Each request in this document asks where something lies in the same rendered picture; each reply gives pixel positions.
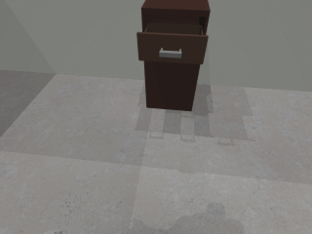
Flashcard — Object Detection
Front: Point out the cabinet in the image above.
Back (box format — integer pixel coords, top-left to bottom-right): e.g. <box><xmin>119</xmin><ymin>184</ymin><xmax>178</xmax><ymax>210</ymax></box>
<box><xmin>141</xmin><ymin>0</ymin><xmax>211</xmax><ymax>111</ymax></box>

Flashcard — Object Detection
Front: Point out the drawer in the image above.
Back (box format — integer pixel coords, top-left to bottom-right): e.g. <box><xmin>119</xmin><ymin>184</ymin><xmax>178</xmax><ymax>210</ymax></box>
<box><xmin>136</xmin><ymin>22</ymin><xmax>209</xmax><ymax>64</ymax></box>

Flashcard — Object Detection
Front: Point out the handle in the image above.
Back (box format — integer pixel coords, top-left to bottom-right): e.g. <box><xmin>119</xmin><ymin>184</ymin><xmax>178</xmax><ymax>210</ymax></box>
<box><xmin>159</xmin><ymin>48</ymin><xmax>182</xmax><ymax>59</ymax></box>

